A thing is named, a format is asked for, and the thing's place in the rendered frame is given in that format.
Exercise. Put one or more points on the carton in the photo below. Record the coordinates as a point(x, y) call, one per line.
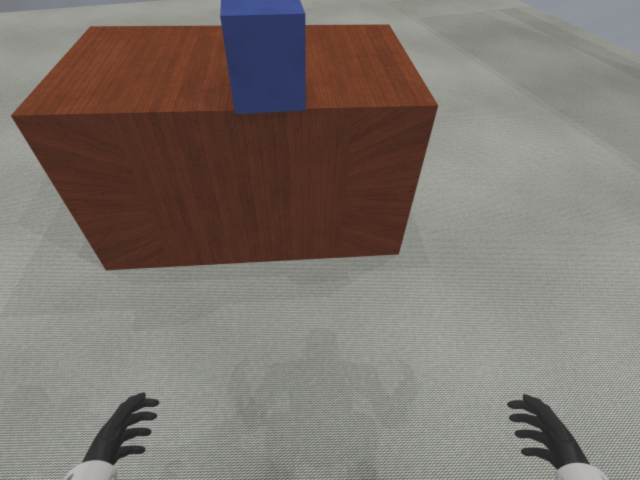
point(265, 50)

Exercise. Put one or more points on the left robot hand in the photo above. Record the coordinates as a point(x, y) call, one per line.
point(106, 445)

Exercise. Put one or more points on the pedestal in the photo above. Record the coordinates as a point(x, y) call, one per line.
point(136, 129)

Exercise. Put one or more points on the left robot forearm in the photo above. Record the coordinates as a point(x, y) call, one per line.
point(92, 470)

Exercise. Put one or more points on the right robot hand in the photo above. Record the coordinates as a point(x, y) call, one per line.
point(562, 447)

